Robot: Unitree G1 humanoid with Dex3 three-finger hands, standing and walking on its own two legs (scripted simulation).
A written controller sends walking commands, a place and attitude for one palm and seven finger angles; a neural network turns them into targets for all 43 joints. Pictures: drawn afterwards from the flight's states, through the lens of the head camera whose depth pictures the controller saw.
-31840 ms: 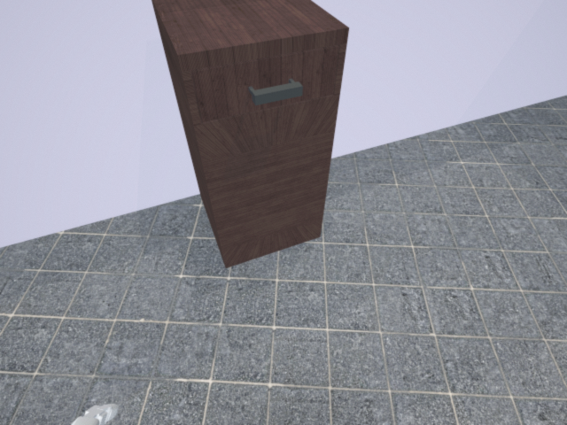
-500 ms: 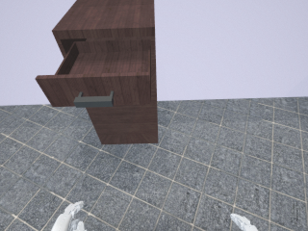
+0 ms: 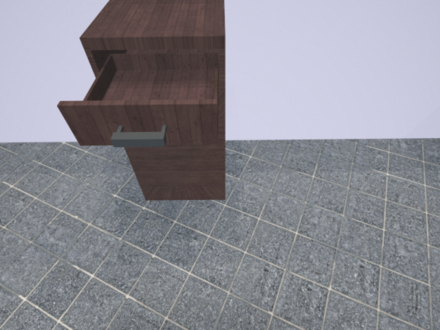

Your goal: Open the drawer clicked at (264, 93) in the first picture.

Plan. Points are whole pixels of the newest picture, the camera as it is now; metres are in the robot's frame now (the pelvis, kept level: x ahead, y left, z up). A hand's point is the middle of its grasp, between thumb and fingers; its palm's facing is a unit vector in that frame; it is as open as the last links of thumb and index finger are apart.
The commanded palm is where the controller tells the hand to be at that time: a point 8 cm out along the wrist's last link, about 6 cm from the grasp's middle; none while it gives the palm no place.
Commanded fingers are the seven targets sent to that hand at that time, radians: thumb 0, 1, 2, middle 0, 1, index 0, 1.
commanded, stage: let the arm hang, fingers relaxed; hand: left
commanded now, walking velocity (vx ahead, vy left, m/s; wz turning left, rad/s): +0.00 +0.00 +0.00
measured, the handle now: (141, 133) +0.56 +0.24 +0.01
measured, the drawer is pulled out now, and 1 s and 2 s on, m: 0.28 0.28 0.28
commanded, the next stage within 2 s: look to check the result in 0.40 s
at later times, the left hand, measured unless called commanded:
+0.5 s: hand out of the picture -0.01 +0.15 -0.17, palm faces +0.04 -0.98 -0.17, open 7.4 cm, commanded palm none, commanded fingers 0.00 0.90 0.90 -0.20 -0.30 -0.20 -0.30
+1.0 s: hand out of the picture +0.02 +0.14 -0.17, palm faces +0.03 -0.98 -0.18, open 7.4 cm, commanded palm none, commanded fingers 0.00 0.90 0.90 -0.20 -0.30 -0.20 -0.30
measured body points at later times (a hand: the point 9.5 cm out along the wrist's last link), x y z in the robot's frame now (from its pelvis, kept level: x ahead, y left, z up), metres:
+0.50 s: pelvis +0.01 -0.01 +0.00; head +0.02 -0.02 +0.45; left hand -0.01 +0.20 -0.16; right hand -0.03 -0.21 -0.17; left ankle +0.04 +0.11 -0.74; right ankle +0.02 -0.10 -0.74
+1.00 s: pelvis +0.03 -0.02 +0.00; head +0.04 -0.03 +0.45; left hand +0.02 +0.19 -0.16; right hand +0.00 -0.22 -0.17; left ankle +0.04 +0.11 -0.74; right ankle +0.02 -0.10 -0.74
